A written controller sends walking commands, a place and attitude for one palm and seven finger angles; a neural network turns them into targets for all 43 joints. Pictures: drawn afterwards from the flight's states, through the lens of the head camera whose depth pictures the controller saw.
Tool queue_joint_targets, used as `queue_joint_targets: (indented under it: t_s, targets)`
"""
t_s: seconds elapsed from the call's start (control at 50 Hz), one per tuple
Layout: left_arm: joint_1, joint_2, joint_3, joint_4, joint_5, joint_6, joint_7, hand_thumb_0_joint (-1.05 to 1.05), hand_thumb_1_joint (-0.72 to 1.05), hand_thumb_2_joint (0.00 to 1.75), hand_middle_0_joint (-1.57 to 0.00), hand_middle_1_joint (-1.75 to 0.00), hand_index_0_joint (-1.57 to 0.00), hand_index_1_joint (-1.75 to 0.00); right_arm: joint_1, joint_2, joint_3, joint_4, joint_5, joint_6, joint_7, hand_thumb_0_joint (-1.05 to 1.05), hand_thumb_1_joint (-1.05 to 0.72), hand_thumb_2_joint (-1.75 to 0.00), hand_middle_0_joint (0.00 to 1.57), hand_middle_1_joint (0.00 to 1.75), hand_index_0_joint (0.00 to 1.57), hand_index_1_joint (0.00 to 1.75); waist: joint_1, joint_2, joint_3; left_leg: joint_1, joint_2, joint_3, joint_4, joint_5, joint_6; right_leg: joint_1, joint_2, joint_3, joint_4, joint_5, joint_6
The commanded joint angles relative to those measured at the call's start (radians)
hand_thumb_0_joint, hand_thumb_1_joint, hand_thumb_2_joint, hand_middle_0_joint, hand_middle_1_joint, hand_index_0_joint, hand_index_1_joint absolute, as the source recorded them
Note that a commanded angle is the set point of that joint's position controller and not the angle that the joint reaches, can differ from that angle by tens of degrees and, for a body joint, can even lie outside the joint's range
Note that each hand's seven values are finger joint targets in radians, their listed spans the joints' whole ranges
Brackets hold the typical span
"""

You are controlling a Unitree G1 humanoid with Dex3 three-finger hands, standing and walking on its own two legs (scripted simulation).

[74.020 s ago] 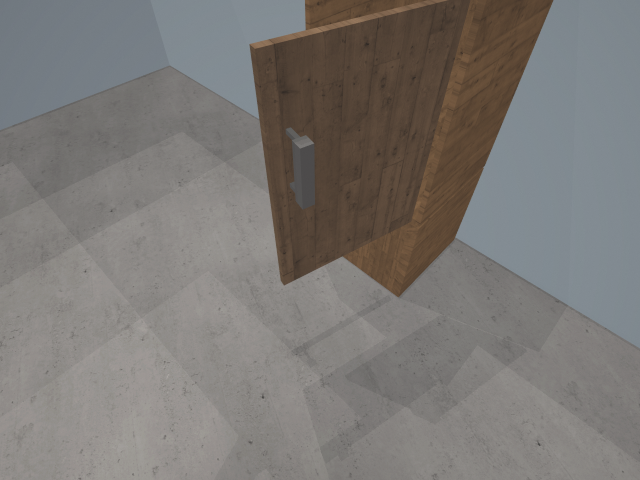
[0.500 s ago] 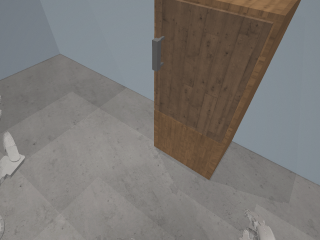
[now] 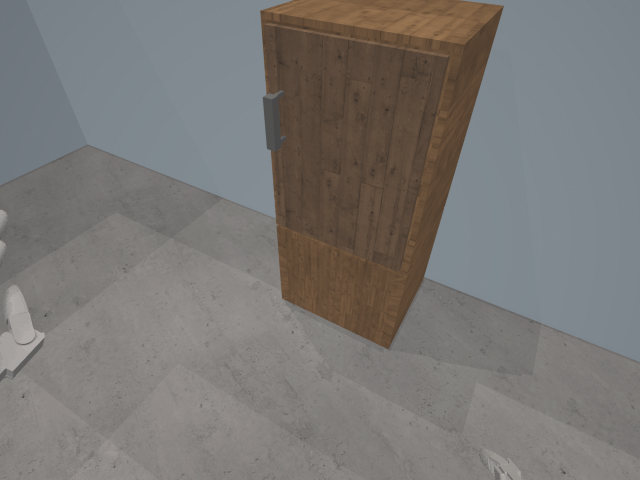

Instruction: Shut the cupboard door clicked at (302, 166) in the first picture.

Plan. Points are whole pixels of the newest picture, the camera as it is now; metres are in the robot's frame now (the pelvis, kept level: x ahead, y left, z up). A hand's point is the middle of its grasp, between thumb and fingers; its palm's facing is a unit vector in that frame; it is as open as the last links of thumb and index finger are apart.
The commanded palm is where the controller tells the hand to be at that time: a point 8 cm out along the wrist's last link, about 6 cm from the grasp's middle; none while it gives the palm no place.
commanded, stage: stop stepping back and stand still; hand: left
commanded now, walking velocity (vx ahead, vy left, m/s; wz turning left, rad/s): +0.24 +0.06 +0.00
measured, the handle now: (277, 120) +0.94 +0.17 +0.04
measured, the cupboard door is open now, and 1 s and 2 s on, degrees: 0 0 0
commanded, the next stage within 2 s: let the arm hang, fingers relaxed in 0.48 s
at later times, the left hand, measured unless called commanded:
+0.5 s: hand (25, 364) +0.17 +0.27 +0.18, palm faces +0.49 -0.72 -0.50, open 7.4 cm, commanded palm +0.12 +0.29 +0.18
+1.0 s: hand out of the picture -0.03 +0.20 -0.17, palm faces +0.04 -0.98 -0.19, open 7.1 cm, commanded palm none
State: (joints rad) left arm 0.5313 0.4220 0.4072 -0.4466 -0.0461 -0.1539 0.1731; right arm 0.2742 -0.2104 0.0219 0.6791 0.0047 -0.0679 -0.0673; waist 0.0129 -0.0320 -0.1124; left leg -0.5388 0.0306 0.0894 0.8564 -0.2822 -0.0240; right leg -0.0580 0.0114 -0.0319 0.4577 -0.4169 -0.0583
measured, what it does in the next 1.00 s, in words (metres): steps on the spot: left foot, then left foot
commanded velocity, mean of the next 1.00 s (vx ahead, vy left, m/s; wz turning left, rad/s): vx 0.01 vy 0.00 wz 0.00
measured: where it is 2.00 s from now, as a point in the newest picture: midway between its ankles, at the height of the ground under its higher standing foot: outside the picture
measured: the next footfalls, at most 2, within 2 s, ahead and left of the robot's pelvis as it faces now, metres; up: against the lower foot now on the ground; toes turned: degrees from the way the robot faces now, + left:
left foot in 0.12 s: +0.08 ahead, +0.12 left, +0.00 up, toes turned +8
left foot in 0.56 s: +0.04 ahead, +0.13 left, +0.00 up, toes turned +5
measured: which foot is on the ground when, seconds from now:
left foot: up 0.00-0.10, down 0.12-0.32, up 0.34-0.54, down 0.56-1.00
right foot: down 0.00-1.00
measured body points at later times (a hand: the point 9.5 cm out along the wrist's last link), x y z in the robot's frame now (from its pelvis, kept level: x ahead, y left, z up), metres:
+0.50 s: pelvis -0.02 -0.01 +0.00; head -0.03 -0.02 +0.45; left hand +0.13 +0.30 +0.20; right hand +0.11 -0.24 -0.11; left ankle +0.00 +0.12 -0.70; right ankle -0.06 -0.08 -0.73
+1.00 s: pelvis -0.06 +0.01 +0.00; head -0.05 +0.03 +0.45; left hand -0.04 +0.26 -0.16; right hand +0.03 -0.26 -0.12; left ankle +0.00 +0.13 -0.73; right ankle -0.06 -0.09 -0.73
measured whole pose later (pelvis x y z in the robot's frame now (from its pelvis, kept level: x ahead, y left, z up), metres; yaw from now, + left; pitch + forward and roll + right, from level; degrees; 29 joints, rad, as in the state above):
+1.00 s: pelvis -0.06 +0.01 +0.00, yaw +3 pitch -2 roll -1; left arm 0.29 0.24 0.00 0.95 0.02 0.03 0.00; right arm 0.19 -0.26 0.01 0.96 -0.03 0.04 -0.01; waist 0.00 -0.04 0.06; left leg -0.29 0.04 0.02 0.49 -0.16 0.00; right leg -0.15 0.03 -0.08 0.46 -0.27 -0.04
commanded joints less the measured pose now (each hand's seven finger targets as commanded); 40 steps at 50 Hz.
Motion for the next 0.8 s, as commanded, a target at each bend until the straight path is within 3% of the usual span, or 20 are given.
queue_joint_targets:
  t_s: [0.0,0.06,0.1,0.12,0.14,0.16,0.18,0.26,0.28,0.32,0.36,0.42,0.5,0.54,0.56,0.58,0.62,0.64,0.74,0.78]
  targets:
    - [-0.159,0.194,0.123,-0.129,0.015,-0.081,0.025,0.00,0.90,0.90,-0.20,-0.30,-0.20,-0.30,-0.156,-0.091,-0.037,-0.168,-0.001,-0.063,-0.027,0.00,-0.90,-0.90,0.20,0.30,0.20,0.30,-0.009,-0.056,0.147,0.074,-0.002,0.033,-0.158,0.027,0.035,-0.149,-0.242,0.124,-0.073,0.565,-0.081]
    - [-0.197,0.183,0.095,-0.169,0.012,-0.090,0.027,0.00,0.90,0.90,-0.20,-0.30,-0.20,-0.30,-0.121,-0.119,-0.060,-0.164,-0.001,-0.086,-0.039,0.00,-0.90,-0.90,0.20,0.30,0.20,0.30,-0.033,0.017,0.090,0.311,-0.034,0.057,-0.325,0.107,0.057,-0.213,-0.195,0.094,0.066,0.523,-0.032]
    - [-0.156,0.193,0.124,-0.207,0.008,-0.107,0.030,0.00,0.90,0.90,-0.20,-0.30,-0.20,-0.30,-0.103,-0.147,-0.073,-0.178,0.001,-0.085,-0.041,0.00,-0.90,-0.90,0.20,0.30,0.20,0.30,-0.040,0.182,0.016,0.468,0.095,-0.144,-0.390,0.196,0.139,-0.318,-0.094,0.056,0.273,0.443,0.063]
    - [-0.140,0.196,0.143,-0.221,0.005,-0.116,0.033,0.00,0.90,0.90,-0.20,-0.30,-0.20,-0.30,-0.098,-0.150,-0.073,-0.183,0.005,-0.084,-0.034,0.00,-0.90,-0.90,0.20,0.30,0.20,0.30,-0.032,0.256,-0.019,0.520,0.207,-0.304,-0.403,0.316,0.203,-0.387,-0.030,0.017,0.364,0.200,0.099]
    - [-0.100,0.196,0.154,-0.210,0.009,-0.117,0.036,0.00,0.90,0.90,-0.20,-0.30,-0.20,-0.30,-0.090,-0.135,-0.072,-0.186,0.001,-0.092,-0.027,0.00,-0.90,-0.90,0.20,0.30,0.20,0.30,-0.027,0.255,-0.023,0.567,0.265,-0.394,-0.428,0.465,0.242,-0.455,-0.003,0.016,0.402,-0.005,0.095]
    - [-0.089,0.246,0.184,-0.260,0.010,-0.120,0.027,0.00,0.90,0.90,-0.20,-0.30,-0.20,-0.30,-0.109,-0.132,-0.066,-0.171,-0.020,-0.101,-0.027,0.00,-0.90,-0.90,0.20,0.30,0.20,0.30,-0.024,0.317,-0.029,0.489,0.297,-0.429,-0.486,0.384,0.243,-0.423,-0.024,0.031,0.442,-0.123,0.075]
    - [-0.107,0.230,0.171,-0.288,0.015,-0.118,0.021,0.00,0.90,0.90,-0.20,-0.30,-0.20,-0.30,-0.118,-0.119,-0.063,-0.162,-0.025,-0.105,-0.021,0.00,-0.90,-0.90,0.20,0.30,0.20,0.30,-0.029,0.234,0.012,0.328,0.290,-0.417,-0.543,0.233,0.222,-0.314,-0.027,0.031,0.414,-0.149,0.066]
    - [0.021,0.233,0.224,-0.252,0.006,-0.114,0.023,0.00,0.90,0.90,-0.20,-0.30,-0.20,-0.30,-0.142,-0.122,-0.059,-0.185,0.002,-0.099,-0.014,0.00,-0.90,-0.90,0.20,0.30,0.20,0.30,-0.013,0.183,0.041,0.058,0.122,-0.092,-0.482,-0.191,0.080,-0.021,-0.031,-0.020,0.029,0.053,0.037]
    - [0.037,0.212,0.205,-0.243,0.006,-0.116,0.019,0.00,0.90,0.90,-0.20,-0.30,-0.20,-0.30,-0.139,-0.109,-0.060,-0.200,0.003,-0.087,-0.011,0.00,-0.90,-0.90,0.20,0.30,0.20,0.30,-0.028,0.095,0.056,0.021,0.049,-0.044,-0.336,-0.204,0.046,-0.060,-0.098,0.119,-0.068,0.002,-0.011]
    - [0.032,0.206,0.195,-0.195,-0.003,-0.102,0.018,0.00,0.90,0.90,-0.20,-0.30,-0.20,-0.30,-0.131,-0.098,-0.065,-0.192,0.003,-0.065,-0.001,0.00,-0.90,-0.90,0.20,0.30,0.20,0.30,-0.017,-0.118,0.125,-0.016,-0.016,-0.053,0.017,-0.140,0.007,-0.235,-0.339,0.517,-0.299,-0.197,-0.122]
    - [0.035,0.192,0.196,-0.134,-0.004,-0.108,0.022,0.00,0.90,0.90,-0.20,-0.30,-0.20,-0.30,-0.121,-0.112,-0.066,-0.180,0.003,-0.066,0.000,0.00,-0.90,-0.90,0.20,0.30,0.20,0.30,-0.031,-0.094,0.136,-0.059,0.004,-0.095,0.119,-0.106,0.002,-0.194,-0.336,0.450,-0.254,0.091,-0.128]
    - [-0.048,0.165,0.150,-0.062,0.018,-0.118,0.027,0.00,0.90,0.90,-0.20,-0.30,-0.20,-0.30,-0.111,-0.085,-0.041,-0.166,-0.003,-0.068,-0.013,0.00,-0.90,-0.90,0.20,0.30,0.20,0.30,-0.024,-0.074,0.088,0.031,0.020,-0.052,-0.106,-0.048,0.012,-0.077,-0.243,0.186,-0.084,0.542,-0.094]
    - [-0.151,0.132,0.069,-0.062,0.024,-0.099,0.023,0.00,0.90,0.90,-0.20,-0.30,-0.20,-0.30,-0.119,-0.098,-0.050,-0.160,-0.007,-0.088,-0.032,0.00,-0.90,-0.90,0.20,0.30,0.20,0.30,-0.017,-0.047,0.045,0.286,-0.013,-0.012,-0.355,0.147,0.035,-0.130,-0.173,0.119,-0.041,0.544,-0.005]
    - [-0.166,0.144,0.063,-0.146,0.023,-0.096,0.021,0.00,0.90,0.90,-0.20,-0.30,-0.20,-0.30,-0.125,-0.118,-0.064,-0.178,0.001,-0.094,-0.034,0.00,-0.90,-0.90,0.20,0.30,0.20,0.30,-0.008,-0.011,0.009,0.382,0.059,-0.076,-0.411,0.297,0.062,-0.150,-0.132,0.110,0.002,0.499,0.052]
    - [-0.106,-0.025,-0.319,0.561,0.082,0.004,-0.101,0.00,0.90,0.90,-0.20,-0.30,-0.20,-0.30,-0.167,-0.263,-0.090,-0.013,-0.009,-0.160,0.059,0.00,-0.90,-0.90,0.20,0.30,0.20,0.30,-0.064,0.058,0.044,0.425,0.145,-0.179,-0.290,0.679,0.087,-0.322,-0.116,-0.006,0.214,0.509,0.048]
    - [-0.119,-0.032,-0.313,0.567,0.068,0.122,-0.149,0.00,0.90,0.90,-0.20,-0.30,-0.20,-0.30,-0.123,-0.322,-0.101,-0.029,-0.003,-0.054,0.069,0.00,-0.90,-0.90,0.20,0.30,0.20,0.30,-0.035,0.103,0.016,0.358,0.212,-0.222,-0.317,0.777,0.139,-0.264,-0.105,0.042,0.216,0.282,0.059]
    - [-0.134,-0.060,-0.301,0.602,0.070,0.161,-0.158,0.00,0.90,0.90,-0.20,-0.30,-0.20,-0.30,-0.134,-0.264,-0.081,-0.044,-0.016,-0.004,0.059,0.00,-0.90,-0.90,0.20,0.30,0.20,0.30,-0.007,0.149,0.025,0.251,0.212,-0.233,-0.356,0.742,0.165,-0.213,-0.062,0.012,0.230,0.129,0.055]
    - [-0.167,-0.041,-0.307,0.654,0.069,0.155,-0.162,0.00,0.90,0.90,-0.20,-0.30,-0.20,-0.30,-0.148,-0.263,-0.072,-0.036,-0.021,0.005,0.061,0.00,-0.90,-0.90,0.20,0.30,0.20,0.30,0.002,0.100,0.030,0.216,0.196,-0.232,-0.371,0.659,0.157,-0.175,-0.053,0.019,0.204,0.122,0.048]
    - [-0.262,0.066,-0.326,0.953,0.078,0.120,-0.166,0.00,0.90,0.90,-0.20,-0.30,-0.20,-0.30,-0.145,-0.239,-0.067,0.017,-0.029,0.035,0.064,0.00,-0.90,-0.90,0.20,0.30,0.20,0.30,-0.019,-0.187,-0.046,0.267,0.030,-0.122,-0.281,0.272,0.040,-0.078,-0.201,0.163,0.040,0.719,-0.039]
    - [-0.300,0.049,-0.348,1.040,0.069,0.130,-0.160,0.00,0.90,0.90,-0.20,-0.30,-0.20,-0.30,-0.141,-0.230,-0.060,0.058,-0.031,0.047,0.064,0.00,-0.90,-0.90,0.20,0.30,0.20,0.30,-0.028,-0.040,-0.026,0.331,0.042,-0.132,-0.335,0.317,0.038,-0.121,-0.180,0.134,0.030,0.563,-0.033]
